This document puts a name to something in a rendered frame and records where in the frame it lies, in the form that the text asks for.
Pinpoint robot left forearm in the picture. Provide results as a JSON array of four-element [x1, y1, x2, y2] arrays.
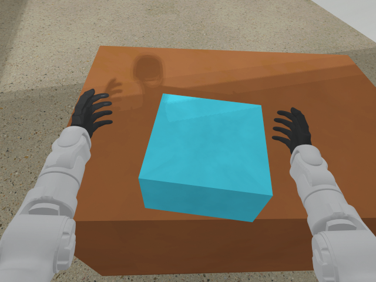
[[0, 126, 91, 261]]

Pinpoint left robot hand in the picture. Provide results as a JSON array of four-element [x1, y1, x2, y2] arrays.
[[71, 89, 113, 138]]

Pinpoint robot right upper arm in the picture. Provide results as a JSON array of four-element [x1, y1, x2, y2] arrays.
[[311, 230, 376, 282]]

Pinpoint robot right forearm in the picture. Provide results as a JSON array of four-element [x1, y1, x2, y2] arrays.
[[290, 145, 376, 238]]

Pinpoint pedestal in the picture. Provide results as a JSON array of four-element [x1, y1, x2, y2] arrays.
[[67, 46, 376, 276]]

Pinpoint carton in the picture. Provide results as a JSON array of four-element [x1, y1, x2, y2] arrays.
[[138, 93, 273, 222]]

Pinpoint right robot hand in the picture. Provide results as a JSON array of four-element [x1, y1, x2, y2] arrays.
[[272, 108, 312, 154]]

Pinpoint robot left upper arm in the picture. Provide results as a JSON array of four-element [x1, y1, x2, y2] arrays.
[[0, 214, 76, 282]]

